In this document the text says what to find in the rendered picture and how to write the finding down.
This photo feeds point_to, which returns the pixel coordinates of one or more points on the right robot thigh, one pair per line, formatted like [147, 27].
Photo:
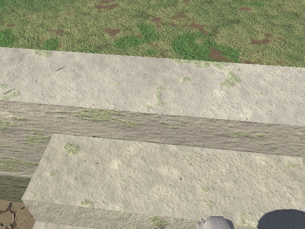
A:
[214, 222]

